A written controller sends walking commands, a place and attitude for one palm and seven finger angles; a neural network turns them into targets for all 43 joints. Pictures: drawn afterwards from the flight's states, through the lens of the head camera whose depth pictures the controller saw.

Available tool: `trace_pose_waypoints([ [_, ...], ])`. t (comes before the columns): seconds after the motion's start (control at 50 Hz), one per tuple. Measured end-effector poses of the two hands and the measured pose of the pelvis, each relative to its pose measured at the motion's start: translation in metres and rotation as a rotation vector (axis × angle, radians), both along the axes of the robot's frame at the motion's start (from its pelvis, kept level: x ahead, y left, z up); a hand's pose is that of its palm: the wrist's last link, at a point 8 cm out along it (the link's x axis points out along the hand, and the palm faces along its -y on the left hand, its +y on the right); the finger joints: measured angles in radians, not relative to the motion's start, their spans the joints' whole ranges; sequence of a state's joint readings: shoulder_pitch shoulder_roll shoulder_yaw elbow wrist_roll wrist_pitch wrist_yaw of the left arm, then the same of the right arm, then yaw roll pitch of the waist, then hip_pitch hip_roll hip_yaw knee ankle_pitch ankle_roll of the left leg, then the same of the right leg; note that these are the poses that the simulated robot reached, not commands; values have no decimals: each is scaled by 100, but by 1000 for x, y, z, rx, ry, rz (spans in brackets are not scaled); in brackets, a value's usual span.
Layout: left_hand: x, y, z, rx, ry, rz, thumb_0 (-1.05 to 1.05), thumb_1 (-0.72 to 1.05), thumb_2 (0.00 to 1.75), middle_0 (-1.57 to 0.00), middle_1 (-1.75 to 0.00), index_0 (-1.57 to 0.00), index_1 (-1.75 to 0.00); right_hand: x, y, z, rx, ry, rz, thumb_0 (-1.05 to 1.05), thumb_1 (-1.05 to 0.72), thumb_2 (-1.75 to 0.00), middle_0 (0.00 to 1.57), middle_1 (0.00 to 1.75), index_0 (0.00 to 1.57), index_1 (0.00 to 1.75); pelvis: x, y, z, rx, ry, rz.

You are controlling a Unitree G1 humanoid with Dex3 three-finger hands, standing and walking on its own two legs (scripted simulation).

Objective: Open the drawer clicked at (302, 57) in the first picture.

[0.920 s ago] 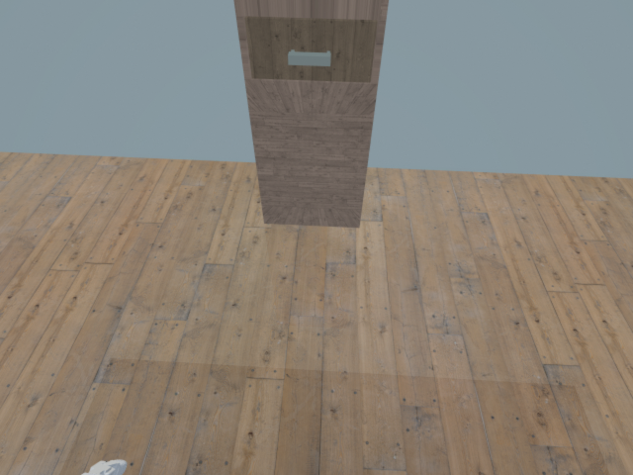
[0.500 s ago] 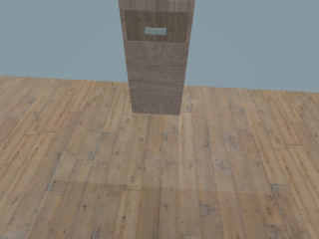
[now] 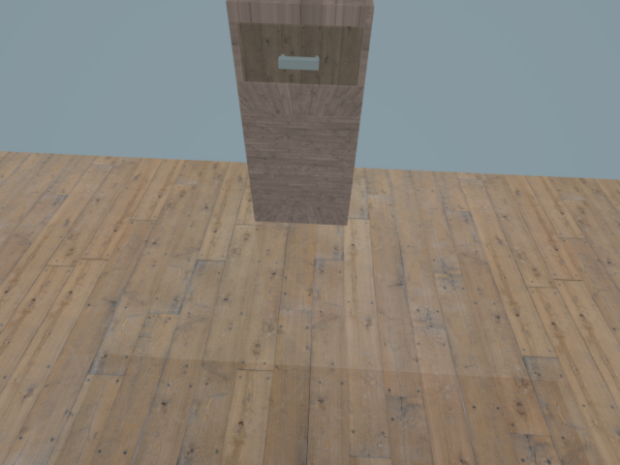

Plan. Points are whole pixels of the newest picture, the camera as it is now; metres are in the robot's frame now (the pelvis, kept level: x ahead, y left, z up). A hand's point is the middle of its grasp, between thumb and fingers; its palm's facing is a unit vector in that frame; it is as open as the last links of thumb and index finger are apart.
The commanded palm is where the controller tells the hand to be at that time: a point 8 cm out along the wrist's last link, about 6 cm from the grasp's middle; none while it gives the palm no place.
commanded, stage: look at it before walking up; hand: left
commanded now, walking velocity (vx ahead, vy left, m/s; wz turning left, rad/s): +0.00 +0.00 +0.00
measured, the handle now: (299, 60) +1.24 +0.11 -0.01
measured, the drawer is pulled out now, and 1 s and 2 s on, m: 0.00 0.00 0.00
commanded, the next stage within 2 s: walk to a spot facing it in 0.52 s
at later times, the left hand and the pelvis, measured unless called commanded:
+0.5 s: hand out of the picture +0.07 +0.25 -0.16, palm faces -0.03 -0.94 -0.34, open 7.4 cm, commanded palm none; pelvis +0.00 +0.00 +0.00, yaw +0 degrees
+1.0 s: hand out of the picture +0.07 +0.17 -0.19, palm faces -0.10 -0.97 -0.20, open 7.4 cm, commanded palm none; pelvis +0.07 -0.02 -0.02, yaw -7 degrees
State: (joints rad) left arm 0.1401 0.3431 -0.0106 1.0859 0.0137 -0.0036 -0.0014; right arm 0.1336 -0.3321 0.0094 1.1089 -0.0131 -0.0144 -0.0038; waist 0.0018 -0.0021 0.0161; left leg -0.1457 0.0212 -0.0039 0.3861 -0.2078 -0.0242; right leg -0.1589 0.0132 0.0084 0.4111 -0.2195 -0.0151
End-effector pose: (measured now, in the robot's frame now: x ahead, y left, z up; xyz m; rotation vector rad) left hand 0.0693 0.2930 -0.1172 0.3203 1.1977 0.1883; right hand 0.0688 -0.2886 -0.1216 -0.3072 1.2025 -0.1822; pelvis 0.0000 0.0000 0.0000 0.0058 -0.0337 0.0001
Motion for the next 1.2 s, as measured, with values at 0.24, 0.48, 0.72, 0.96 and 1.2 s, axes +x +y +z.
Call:
trace_pose_waypoints([
  [0.24, 0, 0, -1, -5, 5, -3, 1, 90, 89, -21, -30, -20, -30, 3, 1, 1, 0, -2, 3, 1, -90, -90, 20, 30, 20, 30, 0, 1, 1, 0, 6, -1],
  [0.48, -5, 1, -2, -3, 32, 4, 1, 90, 89, -21, -30, -20, -30, 3, -1, 1, -6, 14, 2, 1, -90, -90, 20, 30, 20, 30, 3, 1, 1, 0, 7, -1],
  [0.72, -4, -5, -5, -8, 42, 12, 1, 90, 89, -20, -30, -20, -30, 8, 5, -2, 6, 12, -3, 1, -90, -90, 20, 30, 20, 30, 10, 0, 0, -2, 9, -14],
  [0.96, -10, -58, -39, -125, 225, -7, 1, 90, 89, -20, -30, -20, -30, -39, 40, -39, 130, 121, -187, 1, -90, -90, 20, 30, 20, 30, 62, -10, -19, 23, 25, -124],
  [1.2, 29, -111, -27, -161, 274, 20, 1, 90, 89, -20, -30, -20, -30, 39, 28, -32, 174, 152, -239, 1, -91, -90, 20, 30, 20, 30, 140, -34, -7, 5, 34, -151],
])
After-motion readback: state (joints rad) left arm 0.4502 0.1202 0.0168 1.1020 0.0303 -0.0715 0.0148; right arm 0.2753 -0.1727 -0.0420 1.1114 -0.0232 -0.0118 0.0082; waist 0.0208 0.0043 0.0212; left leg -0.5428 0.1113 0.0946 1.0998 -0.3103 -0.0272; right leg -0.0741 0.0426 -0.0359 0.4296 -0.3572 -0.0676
